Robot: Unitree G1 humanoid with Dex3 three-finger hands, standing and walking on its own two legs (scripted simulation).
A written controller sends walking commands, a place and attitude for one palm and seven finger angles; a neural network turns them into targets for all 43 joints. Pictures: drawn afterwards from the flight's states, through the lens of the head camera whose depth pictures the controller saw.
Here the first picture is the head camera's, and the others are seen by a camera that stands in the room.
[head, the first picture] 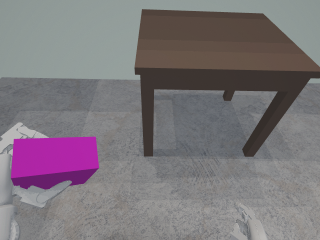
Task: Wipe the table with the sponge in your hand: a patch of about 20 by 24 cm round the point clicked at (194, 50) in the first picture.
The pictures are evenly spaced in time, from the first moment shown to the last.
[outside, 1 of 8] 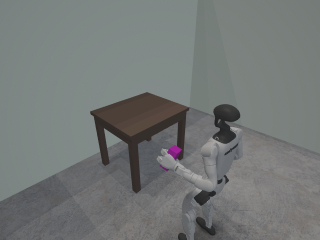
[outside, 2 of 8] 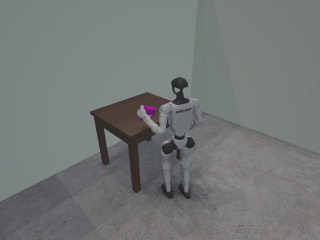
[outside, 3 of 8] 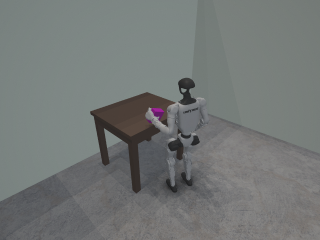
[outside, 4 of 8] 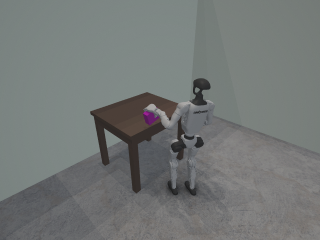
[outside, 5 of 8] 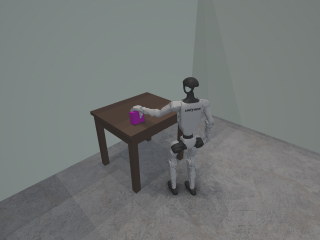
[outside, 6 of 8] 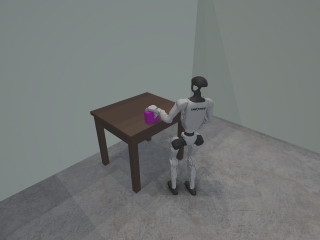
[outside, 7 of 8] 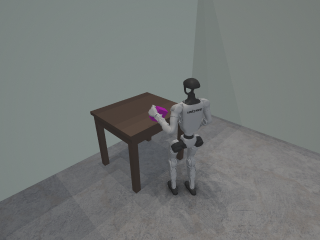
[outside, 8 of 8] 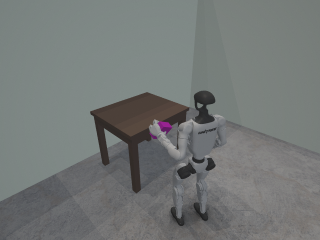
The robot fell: no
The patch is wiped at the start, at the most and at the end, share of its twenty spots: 0.00 0.90 0.90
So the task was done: yes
